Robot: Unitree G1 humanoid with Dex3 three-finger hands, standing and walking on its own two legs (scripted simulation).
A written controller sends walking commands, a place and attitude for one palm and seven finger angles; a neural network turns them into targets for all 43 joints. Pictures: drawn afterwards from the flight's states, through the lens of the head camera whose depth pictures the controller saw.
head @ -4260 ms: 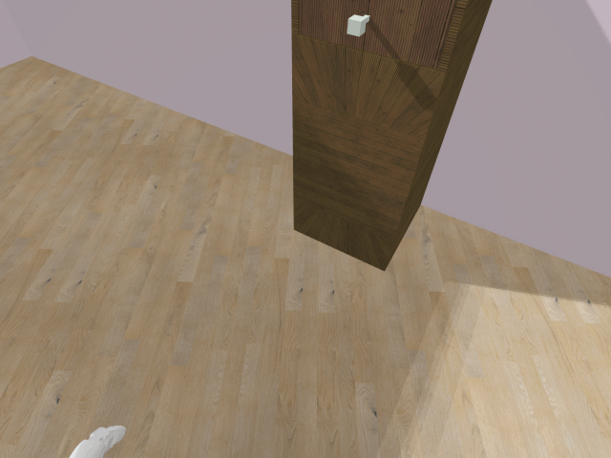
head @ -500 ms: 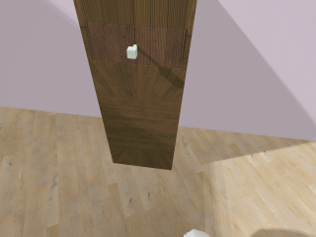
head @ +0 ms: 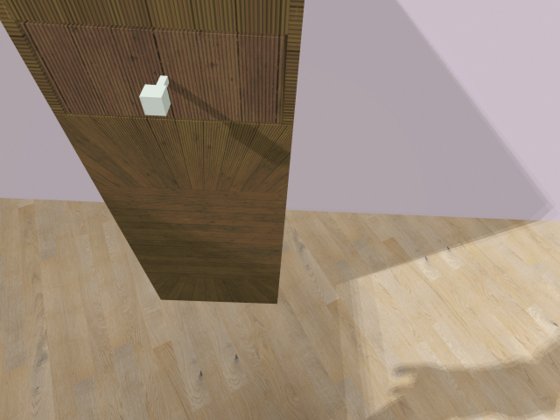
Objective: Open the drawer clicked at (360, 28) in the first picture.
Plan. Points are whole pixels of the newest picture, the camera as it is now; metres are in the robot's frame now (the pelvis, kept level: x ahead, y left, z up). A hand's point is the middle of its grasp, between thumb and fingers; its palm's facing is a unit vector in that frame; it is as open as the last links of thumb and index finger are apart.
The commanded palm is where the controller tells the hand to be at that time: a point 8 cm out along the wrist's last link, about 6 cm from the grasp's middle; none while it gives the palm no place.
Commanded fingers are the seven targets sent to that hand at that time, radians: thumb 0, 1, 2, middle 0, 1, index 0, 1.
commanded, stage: come to a stop and stand still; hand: left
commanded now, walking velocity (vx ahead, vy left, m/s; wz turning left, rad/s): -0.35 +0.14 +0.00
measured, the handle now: (158, 93) +0.56 +0.21 +0.16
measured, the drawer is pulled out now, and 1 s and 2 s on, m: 0.00 0.00 0.00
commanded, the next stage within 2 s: look again from close up in 1.34 s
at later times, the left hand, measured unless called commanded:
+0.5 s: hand out of the picture +0.06 +0.26 -0.18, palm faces +0.11 -0.97 -0.22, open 7.4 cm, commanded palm none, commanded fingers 0.00 0.90 0.90 -0.20 -0.30 -0.20 -0.30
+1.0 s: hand out of the picture -0.02 +0.23 -0.15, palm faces +0.01 -0.98 -0.22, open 7.4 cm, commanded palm none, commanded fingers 0.00 0.90 0.90 -0.20 -0.30 -0.20 -0.30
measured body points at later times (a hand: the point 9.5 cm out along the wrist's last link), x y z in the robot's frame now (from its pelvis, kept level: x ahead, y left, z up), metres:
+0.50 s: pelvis +0.01 +0.06 +0.00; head +0.04 +0.09 +0.45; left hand +0.06 +0.31 -0.16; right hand +0.12 -0.17 -0.13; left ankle +0.02 +0.17 -0.73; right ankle +0.03 -0.08 -0.71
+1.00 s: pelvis -0.03 +0.06 +0.02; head -0.04 +0.04 +0.47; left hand -0.02 +0.28 -0.13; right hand -0.05 -0.16 -0.16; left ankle +0.02 +0.17 -0.73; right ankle -0.08 -0.05 -0.73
